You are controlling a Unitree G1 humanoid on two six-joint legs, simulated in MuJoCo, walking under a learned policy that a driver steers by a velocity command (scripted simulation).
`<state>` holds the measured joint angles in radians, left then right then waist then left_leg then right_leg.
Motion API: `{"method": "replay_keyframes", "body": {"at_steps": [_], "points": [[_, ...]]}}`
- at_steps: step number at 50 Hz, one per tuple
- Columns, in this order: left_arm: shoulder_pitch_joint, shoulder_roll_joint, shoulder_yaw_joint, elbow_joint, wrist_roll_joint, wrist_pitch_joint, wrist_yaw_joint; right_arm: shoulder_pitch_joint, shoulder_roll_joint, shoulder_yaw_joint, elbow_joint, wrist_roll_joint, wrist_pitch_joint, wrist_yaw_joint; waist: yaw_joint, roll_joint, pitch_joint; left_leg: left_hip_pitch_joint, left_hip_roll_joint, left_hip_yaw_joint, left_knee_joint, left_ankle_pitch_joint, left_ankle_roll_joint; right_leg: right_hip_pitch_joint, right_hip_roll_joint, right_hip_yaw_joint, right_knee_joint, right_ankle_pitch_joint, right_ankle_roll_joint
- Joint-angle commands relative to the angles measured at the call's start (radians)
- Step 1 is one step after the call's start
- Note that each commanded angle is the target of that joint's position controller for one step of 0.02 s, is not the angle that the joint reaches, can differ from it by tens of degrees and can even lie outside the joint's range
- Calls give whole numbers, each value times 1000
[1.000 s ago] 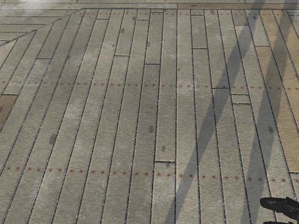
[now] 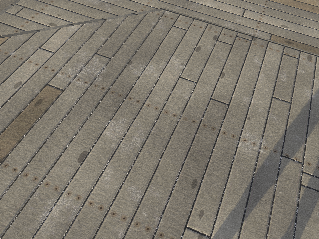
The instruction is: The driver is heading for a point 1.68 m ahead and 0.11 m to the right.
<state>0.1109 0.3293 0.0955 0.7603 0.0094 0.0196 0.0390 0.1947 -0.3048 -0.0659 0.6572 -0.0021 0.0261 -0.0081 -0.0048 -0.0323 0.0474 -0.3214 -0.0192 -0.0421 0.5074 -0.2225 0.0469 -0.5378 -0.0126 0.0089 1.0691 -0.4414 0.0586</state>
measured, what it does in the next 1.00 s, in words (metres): walks ahead: right foot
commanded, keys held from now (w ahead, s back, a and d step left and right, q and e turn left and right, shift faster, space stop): q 0.06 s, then no key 0.42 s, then w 0.52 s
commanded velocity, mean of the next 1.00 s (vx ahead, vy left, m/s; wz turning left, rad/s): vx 0.16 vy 0.00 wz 0.17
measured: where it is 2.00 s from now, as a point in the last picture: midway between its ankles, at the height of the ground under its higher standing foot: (145, 162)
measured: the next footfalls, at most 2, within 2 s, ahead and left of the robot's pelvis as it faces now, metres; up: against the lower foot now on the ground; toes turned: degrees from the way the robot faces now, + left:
right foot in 0.30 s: +0.07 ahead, -0.15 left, +0.00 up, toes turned +9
right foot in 1.14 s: +0.45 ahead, -0.10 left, +0.00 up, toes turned +7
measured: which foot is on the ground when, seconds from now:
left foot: down 0.00-1.00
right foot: up 0.00-0.28, down 0.30-0.70, up 0.72-1.00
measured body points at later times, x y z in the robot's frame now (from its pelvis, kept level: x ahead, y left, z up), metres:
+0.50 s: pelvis +0.02 -0.03 +0.00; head +0.03 -0.04 +0.45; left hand +0.13 +0.24 -0.11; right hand +0.20 -0.28 -0.11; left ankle +0.02 +0.09 -0.74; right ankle +0.03 -0.15 -0.74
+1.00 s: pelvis +0.16 +0.00 +0.00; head +0.19 +0.02 +0.45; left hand +0.35 +0.26 -0.09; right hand +0.16 -0.27 -0.12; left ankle +0.03 +0.09 -0.74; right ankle +0.33 -0.13 -0.70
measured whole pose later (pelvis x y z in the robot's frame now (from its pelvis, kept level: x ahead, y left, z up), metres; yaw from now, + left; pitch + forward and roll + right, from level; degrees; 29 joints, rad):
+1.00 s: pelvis +0.16 +0.00 +0.00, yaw +8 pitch +2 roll +0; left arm 0.05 0.29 0.04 0.73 -0.02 -0.08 -0.05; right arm 0.49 -0.24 -0.04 0.81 0.01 -0.06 -0.01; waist -0.09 -0.04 0.03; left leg 0.05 -0.03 -0.03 0.22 -0.29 0.03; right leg -0.61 -0.06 0.00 0.69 -0.07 0.00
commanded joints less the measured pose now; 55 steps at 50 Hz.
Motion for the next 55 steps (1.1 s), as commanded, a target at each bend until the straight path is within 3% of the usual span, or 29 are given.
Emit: {"method": "replay_keyframes", "body": {"at_steps": [1,6,11,13,14,15,16,17,18,19,21,24,26,28,31,32,34,35,36,37,38,39,41,43,47,50,52,54,55], "points": [[3,77,22,-62,-5,-16,4,-33,-162,-41,-80,4,-13,-18,16,158,-164,199,222,-260,-150,431,177,-77,6,54,35,74,15],[-25,49,4,-64,-11,-20,-9,-25,-168,-44,-85,4,-3,-29,-12,176,-162,207,209,-287,-138,311,175,4,9,60,-216,112,33],[-22,61,1,-69,-19,-26,-26,-32,-160,-34,-73,-2,6,-11,-30,192,-131,140,214,-346,-119,288,186,145,10,41,-369,74,11],[8,50,-3,-61,-18,-34,-35,-56,-143,-24,-67,5,7,-8,-3,180,-125,129,193,-354,-89,294,164,224,14,29,-519,146,-9],[36,39,-6,-51,-12,-41,-40,-65,-127,-16,-63,11,8,-9,22,167,-123,103,167,-342,-74,265,133,307,13,22,-664,274,-27],[47,64,-5,-52,3,-45,-40,-34,-105,-9,-53,5,2,-10,15,127,-131,56,133,-323,-55,175,83,399,-44,70,-709,396,-51],[58,134,6,-64,20,-45,-35,11,-72,1,-51,-18,-7,-9,-23,-31,-158,-8,41,-230,69,-4,21,474,-197,210,-711,590,-109],[7,126,-2,-49,27,-42,-36,26,-68,-1,-57,-12,-13,-8,-71,-177,-124,-20,-29,-115,70,-178,-27,374,-271,301,-720,582,-228],[-47,58,-21,-70,19,-47,-38,9,-105,-7,-42,-23,-14,-12,-54,-147,-110,35,4,-100,66,-166,-59,330,-258,294,-740,496,-251],[-50,49,-25,-66,16,-49,-38,-23,-112,-12,-41,-20,-13,-13,-39,-133,-102,46,3,-95,38,-94,-60,337,-208,252,-734,426,-215],[-24,72,-23,-53,6,-58,-39,-53,-92,-8,-40,-26,1,-15,-16,-123,-91,96,18,-104,-15,25,-61,320,-153,203,-724,322,-155],[-4,61,-34,-45,9,-59,-37,-32,-84,-6,-21,-14,3,-6,-9,-54,-59,109,24,-113,-30,75,-28,294,-88,126,-701,216,-102],[19,53,-40,-35,5,-54,-33,-14,-67,-2,3,-15,-2,-8,5,-28,-63,84,-1,-87,-32,-97,-21,306,-64,109,-707,8,-107],[55,94,-28,-28,-12,-44,-24,-4,-64,-5,6,-5,-17,-7,19,-53,-7,-25,-32,-33,41,-273,-13,300,-109,191,-746,-230,-162],[103,129,-17,-13,-25,-48,-17,-19,-42,-2,-3,14,-60,-1,27,-107,71,-106,0,38,156,-199,-12,288,-267,399,-848,-349,-265],[91,127,-17,-15,-28,-49,-18,-6,-39,-3,1,17,-73,3,15,-109,77,-72,15,36,140,-184,-2,260,-271,398,-849,-317,-269],[13,95,-26,-36,-34,-48,-27,107,-42,-10,47,20,-91,12,-51,-96,56,137,11,36,2,-146,29,148,-191,275,-785,-208,-220],[-34,46,-41,-61,-33,-53,-30,183,-84,-24,74,15,-99,14,-80,-6,50,209,63,-87,-82,-203,59,82,-100,157,-647,-102,-167],[-60,-8,-54,-91,-30,-71,-32,267,-152,-44,97,13,-106,15,-87,208,29,324,194,-364,-215,-336,137,-51,30,-13,-362,10,-94],[-76,37,-44,-114,-35,-92,-31,317,-187,-51,90,6,-115,24,-118,314,24,411,348,-656,-318,-277,244,-210,57,19,-146,-98,-80],[-48,76,-28,-103,-48,-105,-36,297,-147,-38,85,1,-125,23,-85,221,24,452,372,-649,-293,-197,260,-292,16,73,-2,-126,-96],[-21,69,-29,-88,-51,-114,-44,277,-126,-32,75,3,-130,20,-66,157,4,490,350,-571,-276,-153,237,-330,-16,84,50,-53,-116],[-40,52,-29,-78,-38,-120,-58,251,-99,-20,70,5,-124,15,-59,93,6,489,304,-420,-294,-26,185,-353,-70,66,15,88,-129],[-65,28,-34,-82,-32,-116,-77,254,-70,-8,73,5,-110,13,-58,118,9,438,252,-291,-329,133,159,-292,-78,26,-77,178,-105],[-165,-25,-57,-119,-25,-115,-93,274,-104,-13,86,11,-96,-3,-84,114,31,336,199,-135,-365,231,145,-170,-44,-33,-345,358,-52],[-222,-9,-58,-140,-33,-116,-98,303,-130,-19,106,13,-95,-6,-96,138,58,264,212,-105,-389,196,142,-54,-14,-49,-469,457,-50],[-230,15,-52,-153,-37,-118,-100,300,-133,-22,120,22,-95,-5,-78,145,77,291,244,-103,-380,226,130,-39,-15,-29,-510,461,-75],[-202,44,-40,-152,-34,-121,-100,284,-144,-27,127,24,-90,-7,-42,149,56,348,264,-89,-324,385,107,8,-4,-29,-538,424,-109],[-152,66,-29,-142,-30,-121,-95,272,-155,-31,128,22,-86,-8,-9,160,11,369,258,-70,-250,566,93,85,20,-48,-540,398,-128]]}}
